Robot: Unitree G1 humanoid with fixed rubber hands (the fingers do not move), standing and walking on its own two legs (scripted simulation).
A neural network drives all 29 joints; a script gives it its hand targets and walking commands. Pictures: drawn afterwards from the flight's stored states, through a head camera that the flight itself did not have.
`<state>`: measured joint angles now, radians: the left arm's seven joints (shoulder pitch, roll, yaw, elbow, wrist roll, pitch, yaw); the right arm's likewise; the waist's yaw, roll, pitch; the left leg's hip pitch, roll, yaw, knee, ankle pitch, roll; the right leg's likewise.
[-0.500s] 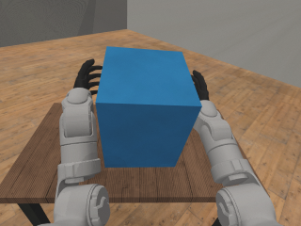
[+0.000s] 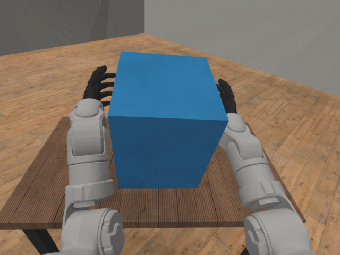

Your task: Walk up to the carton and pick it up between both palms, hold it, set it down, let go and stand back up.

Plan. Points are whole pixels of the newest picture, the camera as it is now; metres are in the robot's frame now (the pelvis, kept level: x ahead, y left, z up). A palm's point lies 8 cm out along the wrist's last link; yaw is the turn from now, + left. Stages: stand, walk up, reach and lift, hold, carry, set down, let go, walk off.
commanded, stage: hold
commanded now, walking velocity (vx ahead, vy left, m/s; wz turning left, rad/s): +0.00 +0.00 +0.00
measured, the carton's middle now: (161, 124) +0.38 +0.01 +0.18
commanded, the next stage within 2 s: none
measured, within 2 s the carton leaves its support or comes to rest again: neither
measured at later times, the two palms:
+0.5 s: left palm (91, 105) +0.36 +0.16 +0.24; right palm (223, 114) +0.37 -0.13 +0.22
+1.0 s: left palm (96, 103) +0.37 +0.16 +0.24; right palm (225, 111) +0.38 -0.14 +0.22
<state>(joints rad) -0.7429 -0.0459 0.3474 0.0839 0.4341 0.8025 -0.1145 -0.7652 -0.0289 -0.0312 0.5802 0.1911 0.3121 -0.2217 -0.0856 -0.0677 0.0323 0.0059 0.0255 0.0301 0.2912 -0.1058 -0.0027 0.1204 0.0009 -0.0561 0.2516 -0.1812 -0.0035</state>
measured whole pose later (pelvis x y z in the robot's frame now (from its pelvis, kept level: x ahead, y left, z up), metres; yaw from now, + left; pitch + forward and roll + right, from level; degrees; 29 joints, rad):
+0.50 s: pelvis +0.01 +0.00 +0.00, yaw +0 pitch -11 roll -1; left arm -0.71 -0.04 0.34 0.06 0.43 0.80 -0.12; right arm -0.75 -0.04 0.01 0.57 0.22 0.31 -0.24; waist -0.09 -0.08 0.04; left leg 0.01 0.02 0.03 0.31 -0.12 0.00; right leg 0.14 0.00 -0.06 0.25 -0.19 0.00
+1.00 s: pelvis +0.00 -0.01 +0.00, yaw +0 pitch -10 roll +0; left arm -0.75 -0.04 0.36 0.13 0.42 0.79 -0.10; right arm -0.80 -0.03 -0.03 0.64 0.18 0.31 -0.21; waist -0.08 -0.07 0.02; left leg -0.01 0.03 0.02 0.28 -0.10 -0.01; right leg 0.10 0.00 -0.06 0.25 -0.18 -0.01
